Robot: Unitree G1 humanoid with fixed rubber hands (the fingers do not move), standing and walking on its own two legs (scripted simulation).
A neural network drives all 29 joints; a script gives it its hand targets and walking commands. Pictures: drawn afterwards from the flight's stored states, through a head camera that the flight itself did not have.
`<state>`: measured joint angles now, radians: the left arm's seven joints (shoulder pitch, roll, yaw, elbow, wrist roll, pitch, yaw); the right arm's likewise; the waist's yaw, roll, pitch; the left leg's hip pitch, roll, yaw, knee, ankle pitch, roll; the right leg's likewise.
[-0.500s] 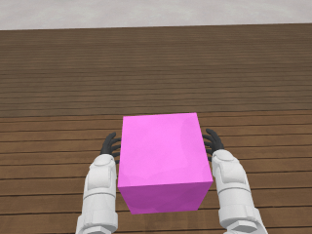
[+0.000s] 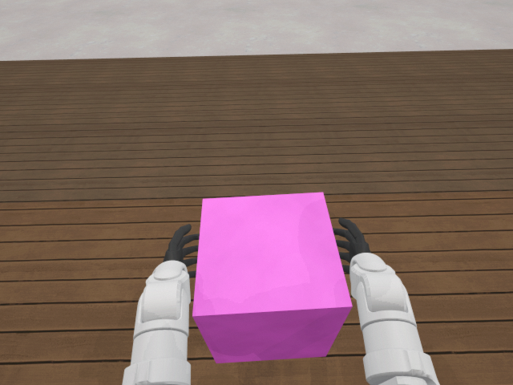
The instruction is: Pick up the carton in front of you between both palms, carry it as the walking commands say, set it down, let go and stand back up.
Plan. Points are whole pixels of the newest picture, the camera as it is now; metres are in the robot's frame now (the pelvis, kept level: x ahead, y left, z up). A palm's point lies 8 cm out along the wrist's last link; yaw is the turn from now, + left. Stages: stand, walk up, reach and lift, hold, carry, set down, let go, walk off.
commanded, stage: hold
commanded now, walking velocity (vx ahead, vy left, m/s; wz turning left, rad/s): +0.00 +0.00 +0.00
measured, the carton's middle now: (267, 281) +0.30 +0.00 -0.04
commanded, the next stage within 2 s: carry in 1.08 s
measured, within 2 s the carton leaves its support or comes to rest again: neither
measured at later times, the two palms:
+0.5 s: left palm (172, 271) +0.28 +0.15 +0.05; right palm (362, 264) +0.28 -0.15 +0.05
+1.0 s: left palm (173, 270) +0.28 +0.15 +0.05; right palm (362, 262) +0.28 -0.15 +0.05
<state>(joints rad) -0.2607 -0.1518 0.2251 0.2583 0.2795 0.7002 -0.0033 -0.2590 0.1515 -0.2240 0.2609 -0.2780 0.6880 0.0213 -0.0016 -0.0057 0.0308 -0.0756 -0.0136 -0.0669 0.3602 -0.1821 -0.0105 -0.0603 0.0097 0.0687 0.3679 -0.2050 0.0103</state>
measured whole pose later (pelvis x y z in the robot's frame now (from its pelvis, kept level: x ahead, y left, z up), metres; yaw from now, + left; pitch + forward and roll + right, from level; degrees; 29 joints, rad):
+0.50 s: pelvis -0.01 +0.00 +0.00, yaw +0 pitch -8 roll +0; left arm -0.29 -0.16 0.24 0.23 0.28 0.76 -0.01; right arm -0.29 0.16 -0.24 0.23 -0.28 0.75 0.02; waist 0.00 -0.01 0.05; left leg -0.06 -0.02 -0.07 0.38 -0.17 -0.01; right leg -0.05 0.01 0.07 0.39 -0.20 0.01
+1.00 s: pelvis +0.00 +0.00 +0.00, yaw +0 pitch -8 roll +0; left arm -0.24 -0.15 0.20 0.18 0.27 0.78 -0.01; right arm -0.24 0.15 -0.20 0.19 -0.27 0.76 0.02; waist 0.00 -0.01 0.04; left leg -0.04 -0.01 -0.07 0.35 -0.17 -0.01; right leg -0.02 0.01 0.07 0.35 -0.20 0.01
